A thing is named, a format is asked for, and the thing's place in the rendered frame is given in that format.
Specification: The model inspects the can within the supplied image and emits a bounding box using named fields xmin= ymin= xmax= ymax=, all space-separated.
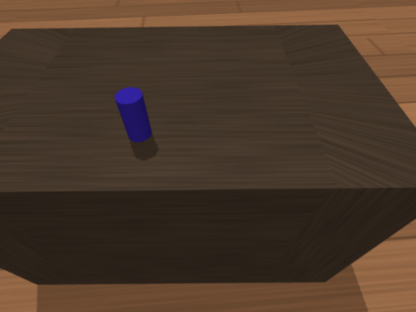
xmin=114 ymin=87 xmax=152 ymax=142

